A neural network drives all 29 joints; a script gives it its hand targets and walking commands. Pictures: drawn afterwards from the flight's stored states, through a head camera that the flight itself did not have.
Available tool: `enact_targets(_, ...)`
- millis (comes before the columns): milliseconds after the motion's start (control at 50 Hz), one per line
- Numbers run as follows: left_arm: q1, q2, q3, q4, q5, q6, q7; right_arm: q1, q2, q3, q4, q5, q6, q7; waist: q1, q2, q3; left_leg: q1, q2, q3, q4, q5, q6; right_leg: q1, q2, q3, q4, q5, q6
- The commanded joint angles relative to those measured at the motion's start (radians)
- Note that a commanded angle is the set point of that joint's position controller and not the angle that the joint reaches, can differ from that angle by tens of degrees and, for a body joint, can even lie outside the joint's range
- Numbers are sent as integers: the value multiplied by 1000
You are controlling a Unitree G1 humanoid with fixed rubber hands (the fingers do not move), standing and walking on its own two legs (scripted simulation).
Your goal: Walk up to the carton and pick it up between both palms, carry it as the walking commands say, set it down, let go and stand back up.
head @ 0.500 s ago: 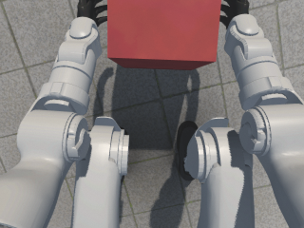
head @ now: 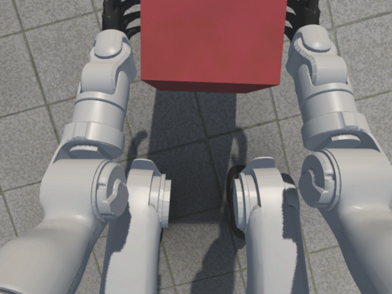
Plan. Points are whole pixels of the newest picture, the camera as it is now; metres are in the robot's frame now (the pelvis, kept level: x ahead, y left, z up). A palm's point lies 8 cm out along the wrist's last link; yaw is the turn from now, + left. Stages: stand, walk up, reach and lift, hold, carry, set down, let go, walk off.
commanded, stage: reach and lift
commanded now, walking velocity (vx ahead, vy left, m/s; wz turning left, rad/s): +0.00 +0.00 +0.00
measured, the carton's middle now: (207, 45) +0.54 -0.03 -0.20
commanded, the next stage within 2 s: none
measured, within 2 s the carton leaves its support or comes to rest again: neither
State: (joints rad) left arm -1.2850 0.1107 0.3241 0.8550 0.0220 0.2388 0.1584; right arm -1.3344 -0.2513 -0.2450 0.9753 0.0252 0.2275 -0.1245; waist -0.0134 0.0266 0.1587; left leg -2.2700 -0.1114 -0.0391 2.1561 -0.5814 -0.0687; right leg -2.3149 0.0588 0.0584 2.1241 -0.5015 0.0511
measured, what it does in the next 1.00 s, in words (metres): rises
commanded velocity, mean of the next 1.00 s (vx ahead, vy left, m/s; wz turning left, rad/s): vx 0.00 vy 0.00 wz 0.00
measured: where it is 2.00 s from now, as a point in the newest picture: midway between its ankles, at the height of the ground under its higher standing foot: (197, 217)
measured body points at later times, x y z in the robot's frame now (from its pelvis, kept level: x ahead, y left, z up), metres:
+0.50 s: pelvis +0.01 -0.01 +0.05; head +0.33 -0.03 +0.36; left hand +0.54 +0.12 -0.06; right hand +0.54 -0.18 -0.07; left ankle +0.11 +0.13 -0.34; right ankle +0.13 -0.13 -0.34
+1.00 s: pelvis +0.01 -0.01 +0.10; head +0.29 -0.03 +0.45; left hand +0.52 +0.12 +0.01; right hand +0.52 -0.18 +0.00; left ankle +0.11 +0.13 -0.34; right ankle +0.13 -0.13 -0.34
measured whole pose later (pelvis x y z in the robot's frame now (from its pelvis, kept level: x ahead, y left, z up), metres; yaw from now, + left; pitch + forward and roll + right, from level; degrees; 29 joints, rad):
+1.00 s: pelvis +0.01 -0.01 +0.10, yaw +0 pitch +43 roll +2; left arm -1.05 -0.02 0.46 0.67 0.17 0.32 0.09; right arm -1.09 -0.08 -0.40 0.76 -0.17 0.33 -0.08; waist 0.00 0.01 -0.09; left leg -2.04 -0.13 -0.07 1.83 -0.55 -0.08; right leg -2.09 0.11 0.10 1.82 -0.48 0.06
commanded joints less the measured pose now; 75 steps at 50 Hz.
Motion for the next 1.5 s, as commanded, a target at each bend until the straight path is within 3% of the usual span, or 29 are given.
enact_targets(0,-700,-986,-409,-150,-91,-15,-273,-622,1053,349,-184,80,-7,319,-14,-45,-1289,553,-58,142,-208,234,36,719,64,-157,-162,244,-34)
enact_targets(180,-620,-1014,-384,-155,-46,4,-291,-535,1102,324,-183,20,19,314,0,-63,-1280,516,-62,144,-245,267,34,751,81,-142,-210,303,-30)
enact_targets(360,-582,-1050,-470,-251,-80,15,-286,-493,1160,400,-286,33,34,291,-2,-78,-1456,586,-71,146,-290,338,26,890,92,-136,-251,401,-19)
enact_targets(740,-516,-1081,-361,-157,14,50,-302,-441,1188,307,-210,-47,63,304,12,-71,-1310,625,-74,139,-443,203,27,863,100,-136,-410,220,-18)
enact_targets(980,-469,-1132,-407,-194,-5,70,-313,-397,1246,344,-253,-42,83,307,12,-74,-1378,719,-81,135,-515,244,24,977,107,-134,-481,261,-14)
enact_targets(1480,-315,-1197,-420,-184,22,69,-316,-251,1310,343,-234,-73,77,306,13,-62,-1295,883,-83,108,-687,246,24,1121,113,-116,-651,247,-17)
